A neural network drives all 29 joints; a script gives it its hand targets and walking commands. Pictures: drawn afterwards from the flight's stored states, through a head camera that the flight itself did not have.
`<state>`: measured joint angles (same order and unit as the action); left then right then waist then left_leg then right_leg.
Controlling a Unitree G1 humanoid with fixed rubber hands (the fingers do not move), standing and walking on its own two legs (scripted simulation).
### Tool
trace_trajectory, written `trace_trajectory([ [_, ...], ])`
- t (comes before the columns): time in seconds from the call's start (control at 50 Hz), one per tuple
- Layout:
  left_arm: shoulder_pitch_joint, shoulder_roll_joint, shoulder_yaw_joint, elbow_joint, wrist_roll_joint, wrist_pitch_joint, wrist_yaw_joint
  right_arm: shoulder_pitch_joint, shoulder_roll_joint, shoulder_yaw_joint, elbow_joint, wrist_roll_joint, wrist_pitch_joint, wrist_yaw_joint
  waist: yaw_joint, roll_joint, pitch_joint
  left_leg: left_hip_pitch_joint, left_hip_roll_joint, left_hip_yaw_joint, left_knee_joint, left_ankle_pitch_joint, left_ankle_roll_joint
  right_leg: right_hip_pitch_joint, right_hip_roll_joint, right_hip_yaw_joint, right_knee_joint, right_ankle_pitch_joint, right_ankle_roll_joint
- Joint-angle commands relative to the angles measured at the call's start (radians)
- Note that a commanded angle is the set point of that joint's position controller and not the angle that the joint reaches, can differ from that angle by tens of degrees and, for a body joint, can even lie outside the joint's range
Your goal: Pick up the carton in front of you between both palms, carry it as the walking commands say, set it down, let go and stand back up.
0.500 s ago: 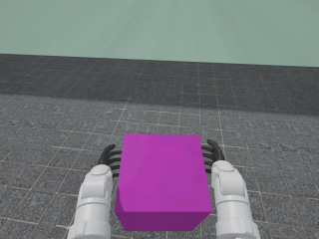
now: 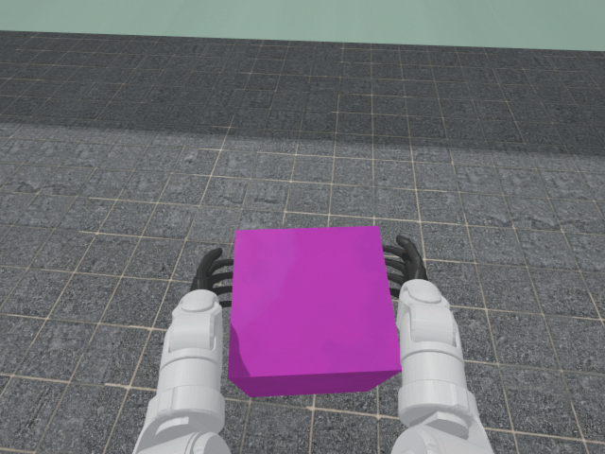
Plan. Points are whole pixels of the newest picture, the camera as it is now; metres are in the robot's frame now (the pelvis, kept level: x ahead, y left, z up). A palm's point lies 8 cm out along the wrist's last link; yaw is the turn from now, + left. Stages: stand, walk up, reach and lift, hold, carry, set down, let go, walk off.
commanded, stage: set down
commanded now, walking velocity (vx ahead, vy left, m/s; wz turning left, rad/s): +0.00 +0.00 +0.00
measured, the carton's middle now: (308, 319) +0.33 -0.01 -0.08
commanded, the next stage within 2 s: none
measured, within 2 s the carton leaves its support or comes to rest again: neither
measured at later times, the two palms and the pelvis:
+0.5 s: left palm (230, 331) +0.36 +0.13 -0.19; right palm (385, 327) +0.35 -0.16 -0.18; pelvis -0.05 +0.01 -0.12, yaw +3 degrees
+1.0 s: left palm (248, 339) +0.41 +0.12 -0.35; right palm (376, 354) +0.36 -0.17 -0.34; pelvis -0.08 +0.00 -0.25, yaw +3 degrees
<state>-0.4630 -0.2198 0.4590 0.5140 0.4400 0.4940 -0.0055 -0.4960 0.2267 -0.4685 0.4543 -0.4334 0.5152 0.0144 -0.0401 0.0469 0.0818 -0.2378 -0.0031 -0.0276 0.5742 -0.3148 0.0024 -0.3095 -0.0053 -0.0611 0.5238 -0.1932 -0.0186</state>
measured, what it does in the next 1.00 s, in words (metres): lowers itself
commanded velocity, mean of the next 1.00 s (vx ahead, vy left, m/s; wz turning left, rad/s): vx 0.00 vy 0.00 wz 0.00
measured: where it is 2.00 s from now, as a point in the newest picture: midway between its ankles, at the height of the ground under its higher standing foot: outside the picture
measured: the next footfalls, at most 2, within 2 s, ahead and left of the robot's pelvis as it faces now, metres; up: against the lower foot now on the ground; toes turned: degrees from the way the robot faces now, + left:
none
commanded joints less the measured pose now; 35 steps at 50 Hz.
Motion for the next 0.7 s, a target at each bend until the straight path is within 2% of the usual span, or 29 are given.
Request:
trace_trajectory([
  [0.0, -0.411, -0.62, -0.331, 0.08, -0.121, -0.219, -0.167, -0.279, 0.593, 0.297, 0.173, 0.08, -0.189, 0.193, -0.015, -0.034, -0.315, -0.404, -0.097, -0.064, 0.004, 0.207, 0.01, 0.099, 0.096, 0.12, 0.135, 0.327, 0.0],
  [0.06, -0.467, -0.646, -0.454, 0.047, -0.186, -0.327, -0.148, -0.297, 0.645, 0.376, 0.177, 0.135, -0.295, 0.198, -0.02, -0.021, -0.511, -0.438, -0.11, -0.072, 0.089, 0.341, 0.002, 0.031, 0.104, 0.125, 0.228, 0.451, 0.009],
  [0.14, -0.556, -0.704, -0.601, 0.019, -0.238, -0.427, -0.108, -0.434, 0.695, 0.526, 0.131, 0.228, -0.4, 0.2, -0.008, -0.008, -0.791, -0.449, -0.115, -0.075, 0.218, 0.491, -0.012, -0.117, 0.122, 0.115, 0.35, 0.486, 0.023],
  [0.2, -0.619, -0.72, -0.662, 0.006, -0.261, -0.447, -0.088, -0.518, 0.684, 0.582, 0.093, 0.248, -0.425, 0.2, -0.026, -0.015, -0.968, -0.459, -0.122, -0.072, 0.301, 0.482, -0.023, -0.284, 0.136, 0.086, 0.425, 0.414, 0.039],
  [0.22, -0.644, -0.717, -0.659, 0.019, -0.257, -0.447, -0.083, -0.549, 0.668, 0.587, 0.095, 0.249, -0.426, 0.202, -0.017, 0.0, -0.998, -0.525, -0.123, -0.065, 0.31, 0.368, -0.027, -0.336, 0.133, 0.077, 0.447, 0.321, 0.035],
  [0.28, -0.687, -0.717, -0.717, -0.013, -0.302, -0.418, -0.092, -0.529, 0.683, 0.624, 0.085, 0.251, -0.4, 0.197, -0.051, -0.003, -1.075, -0.561, -0.136, -0.052, 0.391, 0.353, -0.036, -0.438, 0.144, 0.063, 0.517, 0.292, 0.035],
  [0.3, -0.7, -0.729, -0.719, -0.009, -0.31, -0.401, -0.1, -0.522, 0.693, 0.614, 0.101, 0.247, -0.385, 0.196, -0.065, 0.001, -1.085, -0.586, -0.14, -0.047, 0.411, 0.326, -0.038, -0.473, 0.145, 0.058, 0.534, 0.276, 0.036],
  [0.34, -0.754, -0.745, -0.714, 0.015, -0.325, -0.366, -0.124, -0.527, 0.719, 0.562, 0.146, 0.227, -0.35, 0.196, -0.092, 0.027, -1.078, -0.69, -0.148, -0.031, 0.439, 0.18, -0.043, -0.532, 0.144, 0.047, 0.566, 0.174, 0.03],
  [0.38, -0.796, -0.747, -0.692, 0.055, -0.325, -0.327, -0.152, -0.547, 0.754, 0.517, 0.183, 0.21, -0.309, 0.201, -0.098, 0.046, -1.026, -0.802, -0.151, -0.014, 0.462, 0.046, -0.04, -0.591, 0.141, 0.047, 0.586, 0.068, 0.026],
  [0.42, -0.826, -0.735, -0.655, 0.099, -0.312, -0.293, -0.177, -0.596, 0.777, 0.488, 0.196, 0.2, -0.272, 0.205, -0.09, 0.049, -0.983, -0.909, -0.152, 0.002, 0.491, -0.038, -0.031, -0.647, 0.138, 0.047, 0.611, -0.003, 0.027],
  [0.48, -0.868, -0.728, -0.608, 0.141, -0.294, -0.264, -0.201, -0.676, 0.807, 0.484, 0.189, 0.209, -0.238, 0.207, -0.063, 0.043, -0.993, -1.024, -0.157, 0.019, 0.545, -0.07, -0.019, -0.693, 0.137, 0.05, 0.657, -0.025, 0.034],
  [0.56, -0.905, -0.712, -0.553, 0.192, -0.289, -0.262, -0.213, -0.757, 0.843, 0.511, 0.172, 0.238, -0.227, 0.191, -0.03, -0.006, -1.06, -1.143, -0.169, 0.033, 0.63, -0.058, -0.004, -0.728, 0.141, 0.054, 0.723, 0.004, 0.05],
  [0.68, -0.966, -0.652, -0.516, 0.238, -0.301, -0.275, -0.228, -0.808, 0.846, 0.52, 0.178, 0.265, -0.237, 0.138, -0.024, -0.06, -1.134, -1.316, -0.182, 0.045, 0.757, -0.073, 0.014, -0.762, 0.146, 0.07, 0.819, 0.023, 0.071],
])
